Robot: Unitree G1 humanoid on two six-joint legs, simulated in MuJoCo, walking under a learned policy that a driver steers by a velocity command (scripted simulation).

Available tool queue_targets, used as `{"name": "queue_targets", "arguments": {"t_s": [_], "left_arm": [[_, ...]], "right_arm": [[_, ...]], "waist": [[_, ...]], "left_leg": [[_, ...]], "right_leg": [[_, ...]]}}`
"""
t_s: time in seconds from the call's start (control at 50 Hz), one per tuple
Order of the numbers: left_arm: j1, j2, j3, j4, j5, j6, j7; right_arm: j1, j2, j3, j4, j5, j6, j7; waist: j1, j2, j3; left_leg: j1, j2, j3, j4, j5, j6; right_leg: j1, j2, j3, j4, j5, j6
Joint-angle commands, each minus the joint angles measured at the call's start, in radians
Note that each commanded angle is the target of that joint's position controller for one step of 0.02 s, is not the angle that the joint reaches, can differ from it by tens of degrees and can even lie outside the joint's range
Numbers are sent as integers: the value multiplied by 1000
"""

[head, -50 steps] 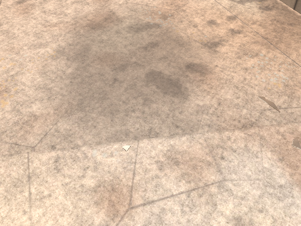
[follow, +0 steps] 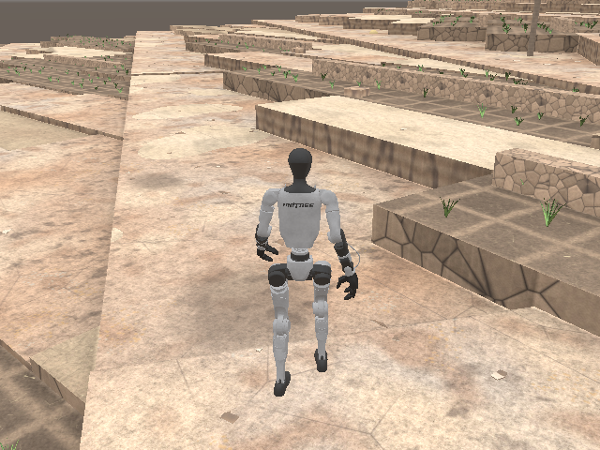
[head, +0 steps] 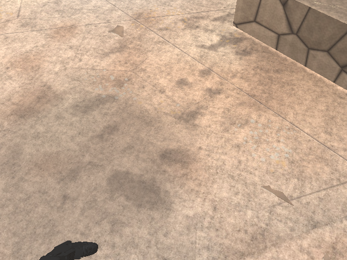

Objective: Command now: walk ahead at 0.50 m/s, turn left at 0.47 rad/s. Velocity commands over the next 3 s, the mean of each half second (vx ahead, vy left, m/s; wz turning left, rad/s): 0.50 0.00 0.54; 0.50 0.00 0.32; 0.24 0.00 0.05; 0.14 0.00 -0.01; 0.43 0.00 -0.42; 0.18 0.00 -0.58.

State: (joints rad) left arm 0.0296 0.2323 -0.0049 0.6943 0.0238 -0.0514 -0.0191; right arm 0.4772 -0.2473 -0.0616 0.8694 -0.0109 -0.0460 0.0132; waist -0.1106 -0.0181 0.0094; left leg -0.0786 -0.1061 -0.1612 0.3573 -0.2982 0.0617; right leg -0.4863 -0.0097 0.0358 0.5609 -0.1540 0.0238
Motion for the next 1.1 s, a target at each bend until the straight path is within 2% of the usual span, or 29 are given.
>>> {"name": "queue_targets", "arguments": {"t_s": [0.02, 0.04, 0.06, 0.08, 0.1, 0.12, 0.16, 0.24, 0.34, 0.38, 0.44, 0.52, 0.54, 0.56, 0.58, 0.6, 0.64, 0.68, 0.7, 0.72, 0.76, 0.8, 0.86, 0.98, 1.0, 1.04, 1.06, 1.08, 1.1], "left_arm": [[123, 125, 43, -35, 2, -33, 20], [243, 186, 62, -18, 18, -46, 35], [365, 287, 87, -15, 36, -41, 49], [362, 294, 97, 1, 23, -22, 48], [309, 204, 80, -12, 16, -17, 43], [263, 139, 65, -18, 11, -20, 36], [240, 104, 56, -5, 7, -32, 34], [277, 128, 67, 30, -13, -58, 26], [313, 157, 79, 64, -7, -48, 24], [341, 173, 84, 71, 8, -54, 27], [361, 183, 86, 76, 4, -48, 29], [344, 242, 101, 72, -7, -17, 32], [304, 249, 104, 61, -16, -14, 27], [329, 157, 88, 35, 1, -20, 14], [354, 123, 73, -34, 9, -28, 7], [216, 180, 81, -48, 15, -35, 11], [248, 188, 86, -5, 5, -23, 5], [256, 156, 74, 19, 25, 16, 1], [260, 150, 76, 30, 23, 29, -5], [225, 138, 72, 22, 19, 33, -10], [88, 137, 75, -21, 3, 23, -17], [57, 102, 63, -18, 16, 13, -30], [35, 98, 63, -10, 2, 6, -40], [-56, 114, 58, -17, 15, -14, -17], [2, 119, 61, 11, 18, -23, -10], [344, 152, 81, 135, 39, -32, 1], [459, 205, 96, 162, 40, -33, -4], [558, 218, 96, 162, 30, -37, -17], [569, 240, 112, 158, -4, -30, -16]], "right_arm": [[-60, -191, -48, -80, 4, -9, -10], [-71, -154, -40, -96, 15, -17, -7], [-53, -66, -19, -139, 44, -21, -4], [-16, -110, -24, -155, 19, -11, -9], [-36, -137, -30, -131, -2, 2, -9], [-87, -123, -27, -130, -7, 6, 3], [-115, -105, -27, -141, -18, 25, 21], [-173, -96, -24, -175, -20, 50, 40], [-330, -64, 1, -239, -21, 52, 63], [-340, -95, -9, -239, -32, 53, 66], [-405, -107, -10, -270, -37, 53, 62], [-222, -129, -29, -213, -42, 65, 50], [-45, -148, -44, -155, -46, 55, 37], [1, -262, -70, -123, -38, 51, 20], [-19, -335, -75, -175, 4, 39, 16], [-14, -273, -62, -163, 24, 32, 6], [-133, -195, -36, -155, 7, 29, -1], [-162, -185, -27, -140, 0, 15, -6], [-158, -199, -31, -131, -14, 3, -4], [-142, -198, -31, -114, -5, -6, -3], [-105, -194, -29, -78, 10, -30, -6], [-117, -166, -22, -60, 13, -38, -7], [-104, -151, -13, -43, 12, -40, -16], [30, -159, -2, 13, -40, -30, -50], [46, -169, -3, 24, -38, -20, -55], [14, -174, -3, 31, -11, -6, -44], [29, -113, 1, 24, 16, -15, -33], [124, -82, 13, 35, 59, -15, -54], [85, -131, 16, 31, 48, -13, -64]], "waist": [[139, 84, -32], [193, -1, -114], [226, -189, -239], [183, -251, -213], [157, -108, -101], [149, -38, -24], [115, -90, 22], [93, -91, 5], [125, -85, 13], [131, -77, -14], [141, -56, 17], [61, -74, -60], [-34, -37, -115], [-15, 230, -108], [35, 321, -192], [-8, 130, -72], [100, 26, 60], [128, 33, 46], [125, 48, 39], [122, 53, 44], [98, 50, 84], [90, 58, 58], [81, 62, 45], [10, 20, 147], [26, -11, 126], [169, -71, -32], [192, -203, -141], [191, -231, -306], [252, -158, -396]], "left_leg": [[-147, 197, -226, 81, 328, 95], [-225, 136, -162, 274, 252, 62], [-447, 15, 5, 571, -53, 17], [-611, 5, 79, 726, -276, 19], [-641, 79, 53, 806, -198, 28], [-625, 106, 57, 802, -118, 20], [-574, 147, 75, 749, -52, -3], [-550, 152, 94, 686, 65, -29], [-509, 152, 167, 495, 235, -24], [-498, 155, 195, 570, 338, 4], [-538, 163, 195, 519, 212, 41], [-168, 29, 302, 390, -21, 108], [58, 7, 278, 270, 45, 134], [247, 220, -21, 175, 186, 201], [368, 419, -504, 43, 351, 371], [277, 415, -462, -37, 357, 356], [32, 367, -281, -42, 433, 282], [-83, 309, -156, -94, 445, 236], [-80, 297, -116, -100, 466, 236], [-70, 279, -86, -117, 495, 226], [-55, 207, -34, -163, 367, 182], [-68, 158, 22, -135, 288, 155], [-125, 178, 10, -70, 159, 135], [95, 198, -58, 204, 208, 130], [119, 189, -53, 303, 280, 132], [-42, 115, 27, 730, 369, 118], [-322, -17, 115, 1094, -225, 76], [-621, -45, 65, 1349, -494, 35], [-804, -13, 23, 1414, -425, 16]], "right_leg": [[311, 40, -10, -137, -27, -28], [491, -88, 114, -182, -106, -67], [737, -342, 433, -251, -334, -143], [693, -440, 693, -317, -425, -212], [593, -403, 608, -313, -451, -218], [498, -346, 464, -330, -335, -204], [400, -268, 260, -364, -86, -165], [378, -233, 61, -373, 293, -169], [378, -208, -101, -368, 376, -168], [431, -250, -117, -315, 437, -177], [498, -275, -150, -245, 475, -158], [405, -251, -245, 131, 844, -124], [267, -231, -255, 392, 724, -99], [-36, -97, -252, 769, -136, -54], [-320, 17, -122, 943, -436, -12], [-396, -37, -29, 865, -339, -13], [-252, -100, -17, 650, -266, -8], [-88, -105, -34, 522, -235, -3], [-77, -95, -49, 511, -153, -15], [-94, -99, -53, 469, -86, -24], [-155, -84, -51, 272, 118, -31], [-62, -54, -64, 109, 349, -45], [58, -45, -50, 7, 571, -81], [-34, -74, -3, -250, 478, -82], [23, -71, -10, -294, 450, -84], [451, -54, -55, -278, 461, -113], [751, -202, 44, -67, 916, -159], [1083, -407, 253, 158, 1342, -264], [1156, -479, 395, 101, 1062, -385]]}}
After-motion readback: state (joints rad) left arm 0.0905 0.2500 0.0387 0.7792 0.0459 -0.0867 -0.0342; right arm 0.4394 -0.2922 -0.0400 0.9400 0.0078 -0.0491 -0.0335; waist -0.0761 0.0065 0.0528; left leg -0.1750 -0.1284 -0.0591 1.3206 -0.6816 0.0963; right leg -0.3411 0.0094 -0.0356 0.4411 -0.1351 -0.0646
